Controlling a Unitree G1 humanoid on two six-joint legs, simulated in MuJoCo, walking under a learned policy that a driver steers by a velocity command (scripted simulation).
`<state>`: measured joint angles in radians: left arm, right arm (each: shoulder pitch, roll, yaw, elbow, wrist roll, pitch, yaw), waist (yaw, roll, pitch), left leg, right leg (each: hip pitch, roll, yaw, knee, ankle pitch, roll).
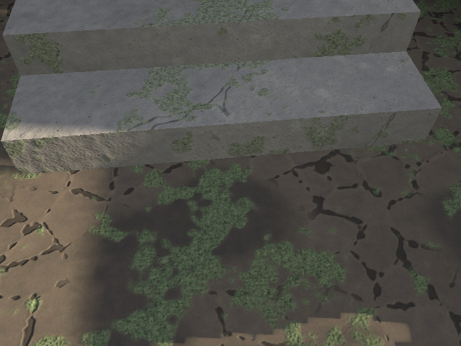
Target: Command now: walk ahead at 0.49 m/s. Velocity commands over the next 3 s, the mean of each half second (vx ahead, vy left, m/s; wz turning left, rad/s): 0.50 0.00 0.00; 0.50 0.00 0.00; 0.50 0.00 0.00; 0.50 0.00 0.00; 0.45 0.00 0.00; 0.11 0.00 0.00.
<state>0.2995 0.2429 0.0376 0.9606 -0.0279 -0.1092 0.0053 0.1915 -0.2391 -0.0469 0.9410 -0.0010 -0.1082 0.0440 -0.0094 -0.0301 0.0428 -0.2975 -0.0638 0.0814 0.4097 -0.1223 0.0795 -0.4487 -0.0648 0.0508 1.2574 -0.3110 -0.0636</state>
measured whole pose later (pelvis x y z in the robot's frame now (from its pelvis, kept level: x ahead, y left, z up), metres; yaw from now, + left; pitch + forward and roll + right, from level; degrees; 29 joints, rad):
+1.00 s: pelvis +0.56 -0.03 -0.02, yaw +0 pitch +2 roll -1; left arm 0.40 0.26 0.06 1.02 -0.01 -0.06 0.01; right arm 0.01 -0.24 -0.05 0.86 0.01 -0.11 0.04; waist 0.05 -0.01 0.03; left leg -0.50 0.01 0.05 0.55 -0.09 0.08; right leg 0.01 -0.01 -0.03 0.56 -0.46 -0.01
